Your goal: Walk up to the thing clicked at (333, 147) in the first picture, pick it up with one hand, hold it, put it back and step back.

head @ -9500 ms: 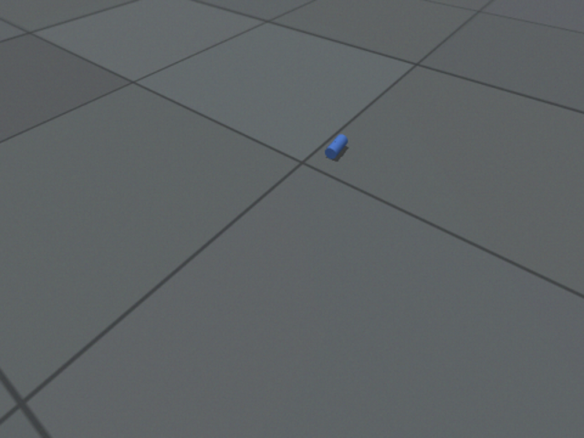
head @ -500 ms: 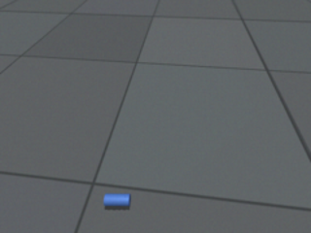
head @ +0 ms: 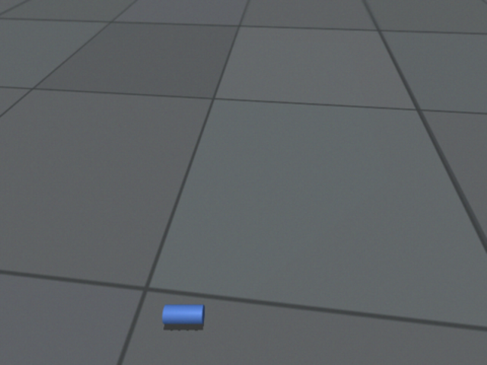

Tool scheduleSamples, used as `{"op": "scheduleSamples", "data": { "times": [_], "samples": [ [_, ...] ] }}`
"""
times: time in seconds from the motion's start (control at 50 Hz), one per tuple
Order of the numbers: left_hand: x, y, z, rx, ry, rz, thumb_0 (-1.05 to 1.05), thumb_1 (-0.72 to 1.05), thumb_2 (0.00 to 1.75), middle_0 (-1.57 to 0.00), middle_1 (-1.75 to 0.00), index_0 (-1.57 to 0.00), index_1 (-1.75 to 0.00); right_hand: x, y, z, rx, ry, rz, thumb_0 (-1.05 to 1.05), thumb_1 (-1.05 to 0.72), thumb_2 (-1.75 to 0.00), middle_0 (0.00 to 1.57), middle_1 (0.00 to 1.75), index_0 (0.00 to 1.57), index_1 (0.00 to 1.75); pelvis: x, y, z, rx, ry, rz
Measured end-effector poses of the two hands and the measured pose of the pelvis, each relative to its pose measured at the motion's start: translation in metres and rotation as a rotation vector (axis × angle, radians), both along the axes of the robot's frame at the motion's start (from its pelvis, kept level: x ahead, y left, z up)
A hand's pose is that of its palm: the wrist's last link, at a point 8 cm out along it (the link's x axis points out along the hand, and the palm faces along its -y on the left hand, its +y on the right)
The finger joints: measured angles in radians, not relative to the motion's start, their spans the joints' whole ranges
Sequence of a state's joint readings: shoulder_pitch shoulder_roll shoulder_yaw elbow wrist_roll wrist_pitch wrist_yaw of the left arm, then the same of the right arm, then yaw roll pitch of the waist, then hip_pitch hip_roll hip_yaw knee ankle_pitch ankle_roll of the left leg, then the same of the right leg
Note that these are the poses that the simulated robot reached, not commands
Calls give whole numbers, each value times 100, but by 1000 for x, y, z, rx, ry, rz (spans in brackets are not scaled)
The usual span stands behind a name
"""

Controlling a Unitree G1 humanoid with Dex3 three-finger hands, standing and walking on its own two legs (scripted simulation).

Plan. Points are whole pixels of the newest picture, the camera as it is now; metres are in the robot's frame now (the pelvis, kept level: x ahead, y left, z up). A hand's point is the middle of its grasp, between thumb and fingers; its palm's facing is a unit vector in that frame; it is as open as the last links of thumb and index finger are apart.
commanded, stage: stand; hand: left
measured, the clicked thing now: (184, 314) +0.46 +0.28 -0.75
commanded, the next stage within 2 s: walk up in 0.56 s
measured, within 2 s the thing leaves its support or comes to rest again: neither
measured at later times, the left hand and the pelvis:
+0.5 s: hand out of the picture +0.07 +0.26 -0.15, palm faces -0.02 -0.94 -0.35, open 7.3 cm; pelvis +0.00 +0.00 +0.00, yaw +0 degrees
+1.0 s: hand out of the picture +0.11 +0.30 -0.17, palm faces -0.03 -0.93 -0.36, open 7.3 cm; pelvis +0.04 +0.04 -0.01, yaw -1 degrees
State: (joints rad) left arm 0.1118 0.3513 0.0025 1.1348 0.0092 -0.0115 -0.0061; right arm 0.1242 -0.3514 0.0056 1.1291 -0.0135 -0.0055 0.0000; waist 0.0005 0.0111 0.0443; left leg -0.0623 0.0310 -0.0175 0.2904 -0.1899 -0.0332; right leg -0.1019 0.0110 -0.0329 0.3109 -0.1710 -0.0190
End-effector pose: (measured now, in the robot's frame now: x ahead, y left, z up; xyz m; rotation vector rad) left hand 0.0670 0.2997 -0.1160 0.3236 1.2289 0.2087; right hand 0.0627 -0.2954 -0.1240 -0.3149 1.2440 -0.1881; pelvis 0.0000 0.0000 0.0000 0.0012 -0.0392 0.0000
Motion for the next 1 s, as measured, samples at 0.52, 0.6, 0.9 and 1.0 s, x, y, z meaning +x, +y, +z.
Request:
{"op": "scheduleSamples", "data": {
  "times": [0.52, 0.6, 0.9, 1.0],
  "samples": [
    [-1, 1, -1, -2, 5, -1, 0, 91, 89, -20, -30, -21, -30, -3, 0, 1, -4, 3, -5, 0, -91, -90, 20, 30, 20, 30, 0, 1, 0, -1, -2, -4],
    [-1, 2, -1, -4, -2, 4, 0, 91, 89, -20, -30, -21, -30, -4, 0, 0, -3, 7, -5, 0, -91, -90, 20, 30, 20, 30, 1, 2, -1, -4, -3, -4],
    [18, 41, -13, -4, 9, 25, 0, 91, 90, -20, -30, -21, -30, 1, 30, 1, -18, 50, -26, 0, -91, -90, 20, 30, 20, 30, 30, 33, -7, -1, 7, -11],
    [39, 43, -13, 3, -4, -11, 0, 91, 90, -20, -30, -21, -30, 19, 34, 0, -18, 6, -48, 0, -91, -90, 20, 30, 21, 30, 35, 38, -9, -4, 5, -19]
  ]
}}
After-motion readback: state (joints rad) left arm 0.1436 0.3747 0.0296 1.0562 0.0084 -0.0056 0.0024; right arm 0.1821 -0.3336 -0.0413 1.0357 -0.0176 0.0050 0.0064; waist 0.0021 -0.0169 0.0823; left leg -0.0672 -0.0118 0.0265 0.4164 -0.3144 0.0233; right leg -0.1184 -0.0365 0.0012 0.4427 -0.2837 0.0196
